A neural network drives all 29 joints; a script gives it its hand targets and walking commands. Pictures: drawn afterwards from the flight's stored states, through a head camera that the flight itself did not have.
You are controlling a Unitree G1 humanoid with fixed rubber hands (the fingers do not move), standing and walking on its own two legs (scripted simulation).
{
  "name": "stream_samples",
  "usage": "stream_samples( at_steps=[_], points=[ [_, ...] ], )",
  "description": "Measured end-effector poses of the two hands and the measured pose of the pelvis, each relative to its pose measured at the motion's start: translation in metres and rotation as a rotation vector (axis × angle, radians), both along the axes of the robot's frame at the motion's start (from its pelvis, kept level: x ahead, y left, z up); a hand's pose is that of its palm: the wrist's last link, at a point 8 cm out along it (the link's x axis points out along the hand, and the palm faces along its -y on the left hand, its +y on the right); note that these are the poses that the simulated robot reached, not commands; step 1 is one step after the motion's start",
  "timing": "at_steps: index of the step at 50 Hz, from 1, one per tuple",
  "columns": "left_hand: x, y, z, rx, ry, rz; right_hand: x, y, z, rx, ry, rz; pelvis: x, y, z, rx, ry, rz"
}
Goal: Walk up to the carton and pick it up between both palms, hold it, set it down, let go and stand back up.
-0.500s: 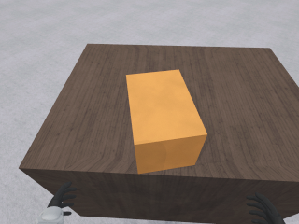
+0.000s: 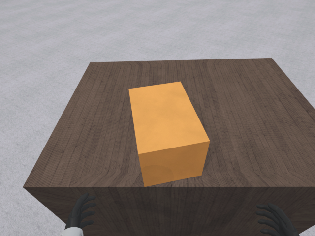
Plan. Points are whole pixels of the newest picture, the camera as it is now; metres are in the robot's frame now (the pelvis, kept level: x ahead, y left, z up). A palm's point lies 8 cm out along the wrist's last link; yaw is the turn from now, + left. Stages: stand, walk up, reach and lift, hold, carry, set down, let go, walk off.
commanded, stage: reach and lift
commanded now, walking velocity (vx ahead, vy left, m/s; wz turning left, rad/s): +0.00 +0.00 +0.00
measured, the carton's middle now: (163, 130) +0.45 +0.04 +0.00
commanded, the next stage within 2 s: none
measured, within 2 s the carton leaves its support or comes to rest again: neither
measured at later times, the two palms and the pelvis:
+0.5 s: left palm (86, 210) +0.19 +0.22 +0.00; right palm (272, 211) +0.21 -0.22 -0.01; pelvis +0.04 +0.01 +0.00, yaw +1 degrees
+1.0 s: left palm (97, 197) +0.21 +0.19 +0.03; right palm (270, 191) +0.24 -0.22 +0.03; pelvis +0.03 +0.00 +0.00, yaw +1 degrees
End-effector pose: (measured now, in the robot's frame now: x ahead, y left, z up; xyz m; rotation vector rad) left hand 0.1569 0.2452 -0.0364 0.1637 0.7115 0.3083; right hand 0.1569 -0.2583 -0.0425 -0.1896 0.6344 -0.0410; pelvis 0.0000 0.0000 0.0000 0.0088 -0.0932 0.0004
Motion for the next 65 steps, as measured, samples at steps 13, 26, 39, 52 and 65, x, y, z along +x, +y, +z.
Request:
stream_samples(
  at_steps=[13, 26, 39, 52, 65],
  points=[
    [0.015, -0.02, 0.012, -0.035, -0.148, 0.003, 0.029, 0.021, 0.022, 0.051, -0.104, 0.042, 0.016, -0.002, 0.003, -0.009, 0.023, 0.013],
    [0.032, -0.029, 0.034, -0.058, -0.289, -0.026, 0.051, 0.033, 0.037, 0.09, -0.208, 0.038, 0.039, 0.015, 0.005, -0.026, 0.031, 0.011],
    [0.041, -0.049, 0.056, -0.099, -0.419, 0.005, 0.064, 0.032, 0.053, 0.133, -0.308, 0.073, 0.043, 0.015, 0.004, -0.032, 0.039, 0.004],
    [0.054, -0.059, 0.072, -0.099, -0.475, 0.009, 0.085, 0.044, 0.075, 0.176, -0.408, 0.102, 0.023, 0.0, 0.003, -0.016, 0.026, 0.01],
    [0.084, -0.051, 0.101, -0.107, -0.465, 0.055, 0.127, 0.06, 0.103, 0.175, -0.408, 0.121, 0.001, -0.009, 0.003, 0.002, 0.027, 0.013]
  ],
)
